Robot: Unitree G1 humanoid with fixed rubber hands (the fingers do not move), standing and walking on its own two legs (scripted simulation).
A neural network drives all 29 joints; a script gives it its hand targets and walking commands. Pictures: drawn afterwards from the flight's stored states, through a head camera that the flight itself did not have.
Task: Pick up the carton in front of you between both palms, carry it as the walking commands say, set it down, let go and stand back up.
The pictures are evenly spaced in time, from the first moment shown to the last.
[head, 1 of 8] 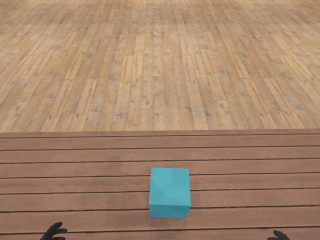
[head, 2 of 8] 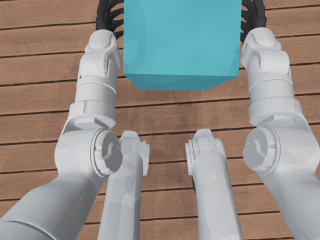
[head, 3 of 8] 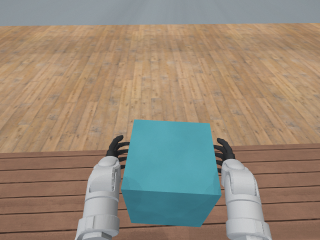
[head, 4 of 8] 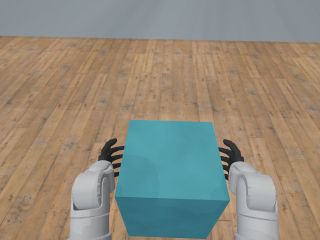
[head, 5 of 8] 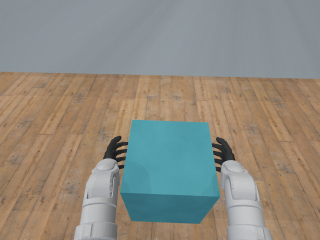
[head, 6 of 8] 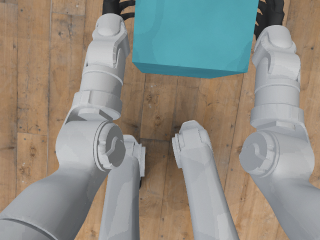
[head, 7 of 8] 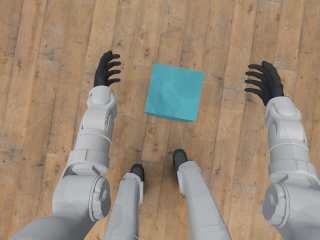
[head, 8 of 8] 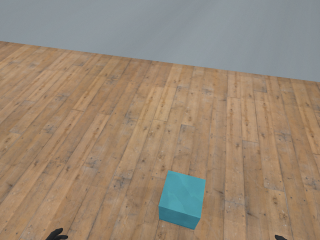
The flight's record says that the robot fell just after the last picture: no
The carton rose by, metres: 0.68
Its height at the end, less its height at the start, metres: -0.11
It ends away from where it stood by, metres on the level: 2.76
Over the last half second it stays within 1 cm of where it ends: yes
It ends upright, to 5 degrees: yes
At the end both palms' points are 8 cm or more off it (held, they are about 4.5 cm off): yes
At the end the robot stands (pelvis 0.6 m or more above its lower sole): yes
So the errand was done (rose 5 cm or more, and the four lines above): yes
